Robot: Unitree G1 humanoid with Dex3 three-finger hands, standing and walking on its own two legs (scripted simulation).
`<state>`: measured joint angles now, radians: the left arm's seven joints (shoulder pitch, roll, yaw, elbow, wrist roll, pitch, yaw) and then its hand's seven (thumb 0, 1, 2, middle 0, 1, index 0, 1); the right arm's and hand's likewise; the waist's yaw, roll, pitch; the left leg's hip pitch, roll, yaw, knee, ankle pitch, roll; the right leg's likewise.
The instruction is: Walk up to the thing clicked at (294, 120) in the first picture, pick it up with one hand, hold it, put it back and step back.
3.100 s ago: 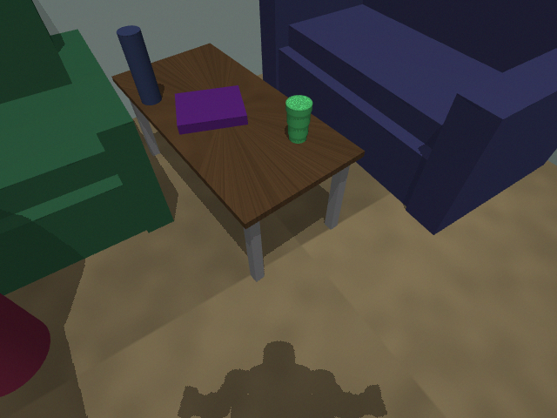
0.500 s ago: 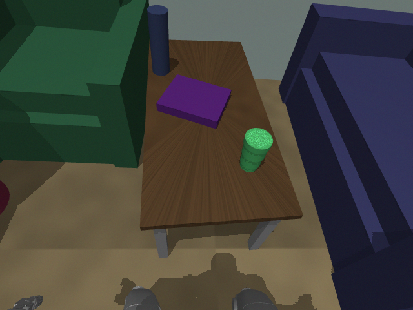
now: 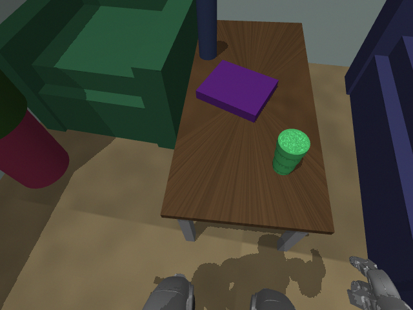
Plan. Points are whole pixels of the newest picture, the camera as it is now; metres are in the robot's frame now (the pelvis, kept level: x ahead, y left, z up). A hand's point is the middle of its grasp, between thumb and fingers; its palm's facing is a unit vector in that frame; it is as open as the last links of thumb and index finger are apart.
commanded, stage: walk up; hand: right
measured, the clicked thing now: (287, 155) +0.54 -0.20 -0.21
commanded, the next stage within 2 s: stand in 1.56 s
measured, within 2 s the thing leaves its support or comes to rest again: neither
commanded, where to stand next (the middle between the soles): +0.05 +0.04 m, yaw -3 degrees
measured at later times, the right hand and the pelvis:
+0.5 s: hand out of the picture +0.06 -0.24 -0.14, palm faces +0.00 +0.92 -0.39, open 7.4 cm; pelvis -0.01 +0.03 +0.01, yaw -1 degrees
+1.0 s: hand out of the picture +0.09 -0.23 -0.11, palm faces +0.05 +0.94 -0.33, open 7.4 cm; pelvis -0.01 +0.03 +0.04, yaw -2 degrees
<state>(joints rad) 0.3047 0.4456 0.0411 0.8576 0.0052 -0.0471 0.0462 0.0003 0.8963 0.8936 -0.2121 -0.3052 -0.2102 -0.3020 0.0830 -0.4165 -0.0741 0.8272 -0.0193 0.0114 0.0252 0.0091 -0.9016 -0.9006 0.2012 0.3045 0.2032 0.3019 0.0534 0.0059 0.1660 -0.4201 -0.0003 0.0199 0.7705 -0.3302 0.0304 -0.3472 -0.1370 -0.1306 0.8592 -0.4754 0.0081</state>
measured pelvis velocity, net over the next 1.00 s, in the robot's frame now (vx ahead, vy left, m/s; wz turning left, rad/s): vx -0.01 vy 0.03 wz -0.04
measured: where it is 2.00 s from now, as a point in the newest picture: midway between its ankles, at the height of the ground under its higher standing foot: outside the picture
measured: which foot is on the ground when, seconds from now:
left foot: down 0.00-1.00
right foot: down 0.00-1.00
